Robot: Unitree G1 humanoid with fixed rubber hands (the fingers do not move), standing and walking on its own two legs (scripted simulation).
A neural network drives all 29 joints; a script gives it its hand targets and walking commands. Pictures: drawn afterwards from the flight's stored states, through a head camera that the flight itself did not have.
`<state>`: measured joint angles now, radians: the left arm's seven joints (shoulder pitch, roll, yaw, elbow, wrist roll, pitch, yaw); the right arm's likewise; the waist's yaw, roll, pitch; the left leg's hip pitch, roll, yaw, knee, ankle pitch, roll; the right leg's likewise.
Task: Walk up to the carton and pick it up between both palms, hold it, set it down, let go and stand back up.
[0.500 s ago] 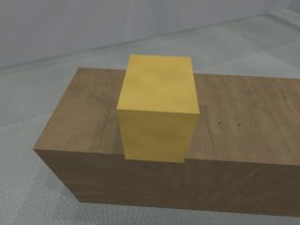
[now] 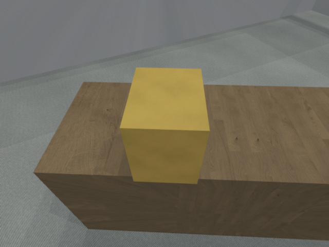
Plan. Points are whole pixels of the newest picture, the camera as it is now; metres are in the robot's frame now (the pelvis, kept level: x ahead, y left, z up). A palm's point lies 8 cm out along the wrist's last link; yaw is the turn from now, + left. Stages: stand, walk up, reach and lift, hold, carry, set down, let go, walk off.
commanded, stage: walk up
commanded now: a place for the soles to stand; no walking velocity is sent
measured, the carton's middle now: (166, 125) +0.47 +0.00 +0.00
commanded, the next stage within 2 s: reach and lift in 1.38 s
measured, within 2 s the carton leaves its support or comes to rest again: neither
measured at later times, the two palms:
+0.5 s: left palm out of the picture +0.01 +0.26 -0.14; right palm out of the picture +0.01 -0.22 -0.14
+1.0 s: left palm out of the picture +0.03 +0.27 -0.14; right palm out of the picture +0.00 -0.19 -0.15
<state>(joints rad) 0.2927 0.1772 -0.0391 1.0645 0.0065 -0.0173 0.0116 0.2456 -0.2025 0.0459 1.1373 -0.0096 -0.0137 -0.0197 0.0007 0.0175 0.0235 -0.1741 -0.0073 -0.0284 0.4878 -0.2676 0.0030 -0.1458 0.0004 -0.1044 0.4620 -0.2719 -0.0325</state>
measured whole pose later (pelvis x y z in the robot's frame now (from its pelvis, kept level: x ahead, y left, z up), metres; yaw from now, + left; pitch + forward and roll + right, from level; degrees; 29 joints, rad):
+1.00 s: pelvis -0.01 +0.05 +0.00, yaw -4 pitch -2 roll +0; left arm 0.25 0.18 -0.05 1.07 0.02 -0.02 0.04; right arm 0.20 -0.22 0.03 1.14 0.00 0.01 -0.02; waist 0.00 0.01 0.05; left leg -0.17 -0.06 0.07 0.44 -0.24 0.07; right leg -0.20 -0.06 0.00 0.48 -0.25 0.04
